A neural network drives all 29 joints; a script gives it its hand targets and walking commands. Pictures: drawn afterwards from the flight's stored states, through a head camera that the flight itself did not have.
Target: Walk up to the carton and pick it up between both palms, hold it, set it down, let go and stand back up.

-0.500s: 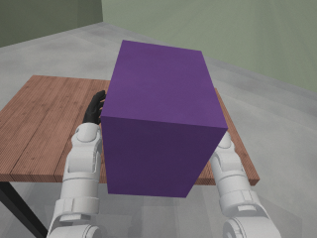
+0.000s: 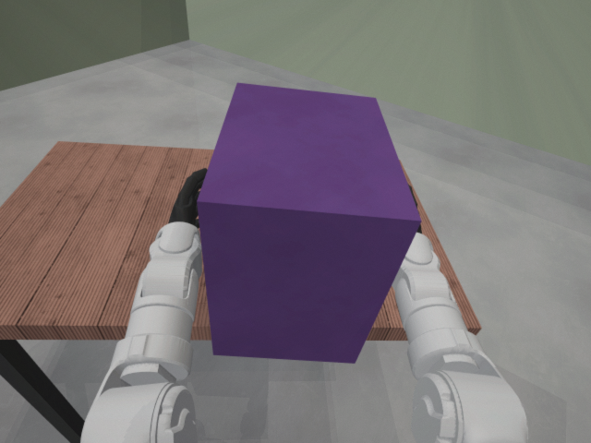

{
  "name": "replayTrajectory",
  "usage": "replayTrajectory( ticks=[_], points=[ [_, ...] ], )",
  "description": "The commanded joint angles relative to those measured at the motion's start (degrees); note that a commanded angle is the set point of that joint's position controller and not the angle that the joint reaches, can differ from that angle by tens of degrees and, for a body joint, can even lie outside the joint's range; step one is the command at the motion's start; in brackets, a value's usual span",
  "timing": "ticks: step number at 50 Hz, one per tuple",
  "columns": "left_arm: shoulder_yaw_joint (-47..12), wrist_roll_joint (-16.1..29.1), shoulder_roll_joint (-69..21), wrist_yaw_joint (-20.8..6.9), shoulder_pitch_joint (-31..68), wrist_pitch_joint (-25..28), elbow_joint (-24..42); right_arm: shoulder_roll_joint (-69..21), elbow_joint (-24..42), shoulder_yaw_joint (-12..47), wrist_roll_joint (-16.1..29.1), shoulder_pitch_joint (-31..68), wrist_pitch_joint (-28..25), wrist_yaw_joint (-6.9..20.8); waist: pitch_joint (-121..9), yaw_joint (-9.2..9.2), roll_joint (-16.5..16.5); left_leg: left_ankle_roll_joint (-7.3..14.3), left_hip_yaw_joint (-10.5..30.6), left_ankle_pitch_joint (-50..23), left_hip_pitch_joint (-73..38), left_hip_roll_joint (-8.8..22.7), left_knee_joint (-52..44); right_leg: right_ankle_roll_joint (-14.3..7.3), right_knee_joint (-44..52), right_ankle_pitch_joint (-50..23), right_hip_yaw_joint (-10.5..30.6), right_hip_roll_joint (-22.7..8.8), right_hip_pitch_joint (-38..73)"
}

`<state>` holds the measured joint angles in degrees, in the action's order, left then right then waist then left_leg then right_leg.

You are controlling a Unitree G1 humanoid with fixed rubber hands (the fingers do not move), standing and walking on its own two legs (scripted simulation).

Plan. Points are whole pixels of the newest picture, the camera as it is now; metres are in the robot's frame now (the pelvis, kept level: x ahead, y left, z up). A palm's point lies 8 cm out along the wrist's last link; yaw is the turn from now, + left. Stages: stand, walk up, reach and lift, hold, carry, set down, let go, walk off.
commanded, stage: set down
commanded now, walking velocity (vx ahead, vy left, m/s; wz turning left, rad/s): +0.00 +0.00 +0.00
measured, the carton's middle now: (296, 223) +0.43 -0.04 +0.11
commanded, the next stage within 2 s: none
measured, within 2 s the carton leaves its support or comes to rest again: neither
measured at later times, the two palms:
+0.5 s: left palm (194, 227) +0.42 +0.10 +0.11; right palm (403, 233) +0.39 -0.20 +0.12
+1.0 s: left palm (199, 225) +0.43 +0.10 +0.11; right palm (402, 229) +0.40 -0.20 +0.12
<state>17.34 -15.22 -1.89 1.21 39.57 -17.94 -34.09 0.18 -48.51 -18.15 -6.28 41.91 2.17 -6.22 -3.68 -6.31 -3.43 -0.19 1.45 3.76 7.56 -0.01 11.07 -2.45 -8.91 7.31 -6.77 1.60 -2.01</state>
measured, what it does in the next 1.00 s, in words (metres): stands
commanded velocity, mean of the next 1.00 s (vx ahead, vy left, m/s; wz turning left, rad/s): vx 0.00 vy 0.00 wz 0.00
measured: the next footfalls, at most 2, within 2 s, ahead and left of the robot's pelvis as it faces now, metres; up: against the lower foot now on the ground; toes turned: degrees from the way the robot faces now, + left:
none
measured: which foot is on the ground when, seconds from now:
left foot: down 0.00-1.00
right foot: down 0.00-1.00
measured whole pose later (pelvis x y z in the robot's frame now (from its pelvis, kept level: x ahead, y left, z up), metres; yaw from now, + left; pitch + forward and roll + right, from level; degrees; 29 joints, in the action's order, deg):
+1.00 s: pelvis +0.01 +0.00 +0.00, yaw +0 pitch +7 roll +0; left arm 22.0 -16.0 -1.4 2.0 46.2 -9.3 -48.8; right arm -0.8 -51.7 -29.0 -17.2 47.0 2.1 -2.5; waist -6.8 -5.8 -0.6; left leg -0.2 1.1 2.8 14.9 0.1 10.3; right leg -2.6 -10.3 7.2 -6.4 1.6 -10.5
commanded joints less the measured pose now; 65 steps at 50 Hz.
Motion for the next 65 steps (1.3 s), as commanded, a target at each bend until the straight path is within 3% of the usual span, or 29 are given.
replayTrajectory(
  ticks=[1, 14, 39, 65],
  points=[
    [-16.3, 3.0, -27.0, -5.1, 41.1, 5.2, 8.7, -22.5, 11.3, 14.0, -0.9, 40.9, -4.2, 7.2, -28.6, -0.06, 3.7, 2.0, 1.4, -7.7, -8.0, -1.0, 0.4, 5.5, -4.2, -28.8, 1.8, -0.5, 11.1],
    [-14.8, 2.9, -27.5, -4.8, 44.2, 8.5, 5.3, -24.1, 9.3, 11.9, -3.1, 41.6, -4.4, 7.7, -33.7, -0.88, 4.1, 2.2, 1.9, -11.3, -6.0, -1.0, 1.1, 5.4, -6.2, -36.7, 2.1, -0.5, 12.7],
    [-10.5, 1.7, -25.6, -3.2, 48.3, 12.4, -2.2, -24.6, 5.0, 6.4, -8.0, 43.8, -4.5, 10.0, -36.7, 0.01, 4.0, 2.2, 1.8, -11.6, -6.2, -0.6, 1.6, 5.4, -7.5, -37.3, 2.2, -0.2, 8.4],
    [-4.4, -2.2, -21.7, -4.2, 46.3, 14.3, -5.7, -24.4, 6.0, 0.5, -15.2, 41.4, -3.8, 11.6, -34.3, 0.84, 2.8, 2.9, 1.4, -9.0, -4.7, -0.5, -1.2, 6.3, -7.4, -37.1, 2.1, -0.6, 9.6]
  ],
)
